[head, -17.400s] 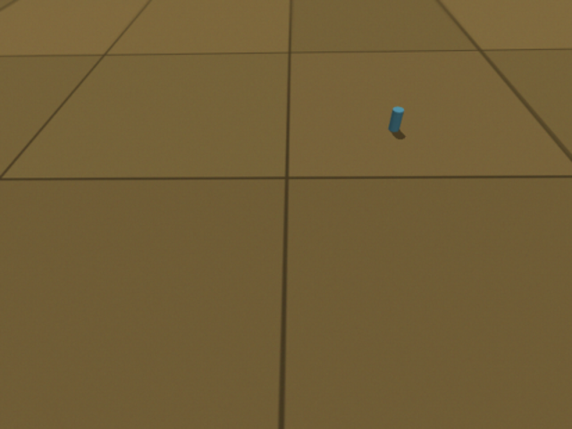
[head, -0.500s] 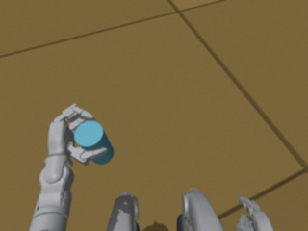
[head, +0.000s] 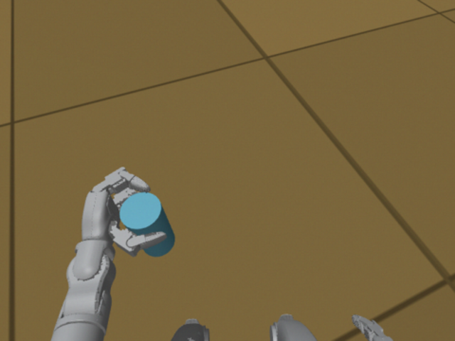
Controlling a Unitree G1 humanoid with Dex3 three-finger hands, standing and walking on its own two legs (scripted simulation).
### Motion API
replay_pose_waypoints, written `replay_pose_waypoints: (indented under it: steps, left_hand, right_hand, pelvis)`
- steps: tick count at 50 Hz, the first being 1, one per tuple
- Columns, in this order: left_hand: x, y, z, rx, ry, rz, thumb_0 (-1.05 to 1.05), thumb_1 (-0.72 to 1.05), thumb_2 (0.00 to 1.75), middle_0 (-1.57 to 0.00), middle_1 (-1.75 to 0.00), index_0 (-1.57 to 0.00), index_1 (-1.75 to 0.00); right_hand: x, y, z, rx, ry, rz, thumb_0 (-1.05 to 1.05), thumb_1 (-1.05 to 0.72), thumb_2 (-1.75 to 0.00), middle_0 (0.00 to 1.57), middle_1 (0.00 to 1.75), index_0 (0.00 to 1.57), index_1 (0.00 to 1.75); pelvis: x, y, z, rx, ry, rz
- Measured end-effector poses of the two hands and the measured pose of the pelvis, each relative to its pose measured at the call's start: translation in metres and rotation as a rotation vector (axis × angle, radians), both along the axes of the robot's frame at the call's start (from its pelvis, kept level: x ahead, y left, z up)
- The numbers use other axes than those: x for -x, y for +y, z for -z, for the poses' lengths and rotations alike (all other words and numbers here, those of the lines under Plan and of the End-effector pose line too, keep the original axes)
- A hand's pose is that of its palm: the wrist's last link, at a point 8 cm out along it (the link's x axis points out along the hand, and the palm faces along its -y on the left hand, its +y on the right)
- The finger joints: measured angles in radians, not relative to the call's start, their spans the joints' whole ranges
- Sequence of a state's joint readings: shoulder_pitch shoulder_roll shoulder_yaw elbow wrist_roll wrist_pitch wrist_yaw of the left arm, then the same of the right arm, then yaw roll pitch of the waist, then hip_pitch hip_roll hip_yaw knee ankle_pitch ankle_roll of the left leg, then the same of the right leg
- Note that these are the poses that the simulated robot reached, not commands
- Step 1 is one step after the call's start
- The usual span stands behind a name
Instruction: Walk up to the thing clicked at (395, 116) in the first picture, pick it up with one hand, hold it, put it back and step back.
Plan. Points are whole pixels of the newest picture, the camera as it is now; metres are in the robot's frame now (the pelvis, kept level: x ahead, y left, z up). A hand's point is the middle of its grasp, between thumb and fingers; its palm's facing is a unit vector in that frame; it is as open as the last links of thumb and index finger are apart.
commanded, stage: lift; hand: left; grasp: from the side
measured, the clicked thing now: (150, 227) +0.34 +0.16 -0.02
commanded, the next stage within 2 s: hold in 0.46 s
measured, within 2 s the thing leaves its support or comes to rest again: neither
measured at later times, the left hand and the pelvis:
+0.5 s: hand (142, 202) +0.35 +0.16 +0.06, palm faces +0.03 -1.00 -0.03, open 10.3 cm; pelvis +0.01 -0.01 +0.03, yaw +0 degrees
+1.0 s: hand (143, 202) +0.34 +0.15 +0.08, palm faces +0.04 -1.00 -0.03, open 10.3 cm; pelvis +0.01 -0.02 +0.04, yaw +0 degrees
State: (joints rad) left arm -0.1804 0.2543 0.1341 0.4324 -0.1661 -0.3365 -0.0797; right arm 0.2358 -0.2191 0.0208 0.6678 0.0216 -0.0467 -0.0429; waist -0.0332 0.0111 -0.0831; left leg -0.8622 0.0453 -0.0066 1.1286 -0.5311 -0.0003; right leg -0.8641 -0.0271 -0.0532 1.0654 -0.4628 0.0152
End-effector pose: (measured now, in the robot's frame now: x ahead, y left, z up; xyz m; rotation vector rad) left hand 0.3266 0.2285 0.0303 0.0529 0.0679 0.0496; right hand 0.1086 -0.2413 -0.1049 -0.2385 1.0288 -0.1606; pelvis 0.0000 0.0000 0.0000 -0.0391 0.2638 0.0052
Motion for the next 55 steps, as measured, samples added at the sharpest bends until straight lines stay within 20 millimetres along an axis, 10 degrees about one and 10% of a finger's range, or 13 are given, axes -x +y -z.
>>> replay_pose_waypoints:
  steps: [55]
  left_hand:
    - [0.015, -0.021, -0.055, 0.020, -0.025, 0.009, -0.02, -0.61, 0.94, -0.84, -1.24, -0.86, -1.27]
  right_hand:
    - [-0.016, -0.017, -0.051, 0.006, -0.062, 0.017, 0.01, -0.94, -0.90, 0.20, 0.30, 0.20, 0.30]
  pelvis:
    - [-0.012, -0.015, -0.046, -0.026, -0.164, -0.001]
